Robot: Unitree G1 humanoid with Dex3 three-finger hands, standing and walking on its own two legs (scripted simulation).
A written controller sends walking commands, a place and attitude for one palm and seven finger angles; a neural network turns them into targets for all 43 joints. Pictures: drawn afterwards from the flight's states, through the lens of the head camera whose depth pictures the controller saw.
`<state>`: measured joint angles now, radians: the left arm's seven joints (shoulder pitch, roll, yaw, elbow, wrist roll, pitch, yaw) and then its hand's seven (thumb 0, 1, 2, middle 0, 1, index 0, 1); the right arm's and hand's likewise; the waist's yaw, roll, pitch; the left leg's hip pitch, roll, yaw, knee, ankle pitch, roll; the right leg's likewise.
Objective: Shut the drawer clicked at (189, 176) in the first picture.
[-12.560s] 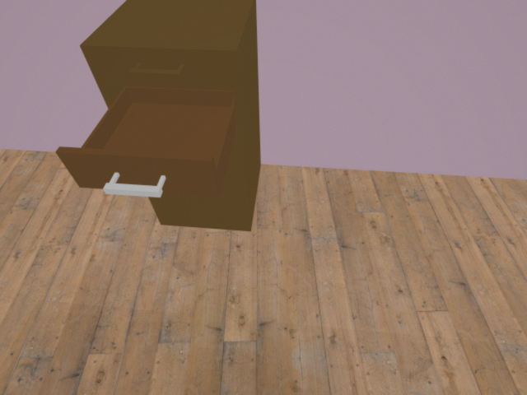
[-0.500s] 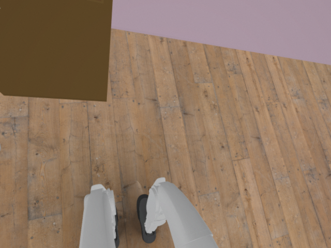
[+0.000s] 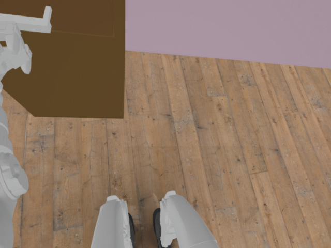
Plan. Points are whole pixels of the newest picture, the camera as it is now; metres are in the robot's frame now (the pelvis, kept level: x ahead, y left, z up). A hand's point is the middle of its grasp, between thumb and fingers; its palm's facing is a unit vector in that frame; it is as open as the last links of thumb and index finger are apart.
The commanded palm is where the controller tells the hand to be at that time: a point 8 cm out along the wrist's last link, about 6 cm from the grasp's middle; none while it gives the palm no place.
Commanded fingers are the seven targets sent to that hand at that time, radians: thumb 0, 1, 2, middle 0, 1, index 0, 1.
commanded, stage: pull the fist back off the drawer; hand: left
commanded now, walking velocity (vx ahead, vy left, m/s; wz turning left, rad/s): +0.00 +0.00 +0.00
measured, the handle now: (14, 14) +0.62 +0.28 +0.04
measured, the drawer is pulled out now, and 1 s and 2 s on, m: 0.00 0.00 0.00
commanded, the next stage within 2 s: draw the hand back to the body in 0.02 s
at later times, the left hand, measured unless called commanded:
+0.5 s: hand out of the picture +0.41 +0.25 +0.14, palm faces +0.03 -1.00 -0.05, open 3.3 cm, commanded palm +0.38 +0.29 +0.13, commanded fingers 0.00 0.90 0.90 -1.40 -1.60 -1.40 -1.60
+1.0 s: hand out of the picture +0.29 +0.25 +0.23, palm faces +0.39 -0.88 -0.29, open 3.3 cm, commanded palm +0.24 +0.29 +0.25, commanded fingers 0.00 0.90 0.90 -1.40 -1.60 -1.40 -1.60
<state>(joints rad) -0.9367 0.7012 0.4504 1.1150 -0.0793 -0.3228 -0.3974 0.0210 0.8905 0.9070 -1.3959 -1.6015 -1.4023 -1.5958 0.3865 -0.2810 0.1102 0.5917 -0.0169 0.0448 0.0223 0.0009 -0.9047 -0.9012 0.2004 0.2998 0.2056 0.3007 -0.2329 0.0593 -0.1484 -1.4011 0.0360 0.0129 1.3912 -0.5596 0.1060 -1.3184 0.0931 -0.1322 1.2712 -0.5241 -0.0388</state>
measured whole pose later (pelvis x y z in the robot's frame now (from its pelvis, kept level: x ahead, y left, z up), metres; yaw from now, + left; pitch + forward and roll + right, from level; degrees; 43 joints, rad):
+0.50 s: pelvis +0.04 +0.00 +0.08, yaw +4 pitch +21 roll -5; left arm -0.33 0.43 0.31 0.55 -0.25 -0.28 -0.34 0.02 0.90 0.90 -1.40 -1.60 -1.40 -1.60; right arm 0.32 -0.26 0.05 0.53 0.05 0.04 0.01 0.00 -0.91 -0.90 0.20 0.30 0.20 0.30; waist -0.09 0.04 -0.18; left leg -0.92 -0.01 0.02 1.04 -0.49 0.09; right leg -0.84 0.07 -0.10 0.94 -0.46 -0.04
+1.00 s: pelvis +0.05 -0.01 +0.13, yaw +6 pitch +3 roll -1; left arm 0.17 0.34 0.18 -0.01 -0.11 -0.05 0.10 0.02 0.90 0.90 -1.40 -1.60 -1.40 -1.60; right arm 0.21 -0.24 0.07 0.54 0.06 0.01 -0.08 0.01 -0.90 -0.90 0.20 0.30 0.20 0.30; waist 0.01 0.06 -0.08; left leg -0.33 -0.04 0.03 0.62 -0.34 0.07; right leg -0.28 0.05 -0.05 0.57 -0.34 -0.04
